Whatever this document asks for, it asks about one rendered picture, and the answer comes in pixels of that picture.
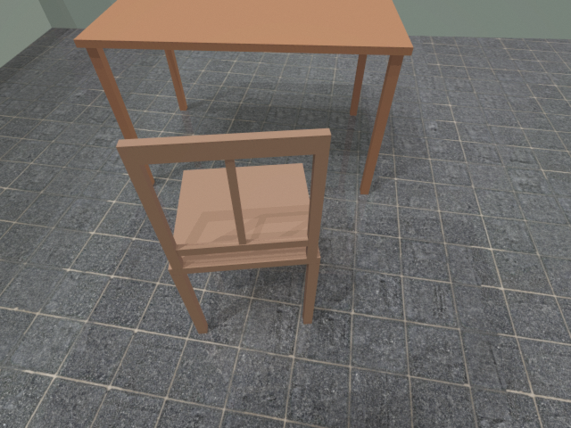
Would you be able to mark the table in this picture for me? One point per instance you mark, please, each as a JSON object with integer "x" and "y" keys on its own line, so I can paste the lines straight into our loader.
{"x": 272, "y": 26}

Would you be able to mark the chair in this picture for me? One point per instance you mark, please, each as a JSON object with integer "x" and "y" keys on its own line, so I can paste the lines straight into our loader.
{"x": 236, "y": 217}

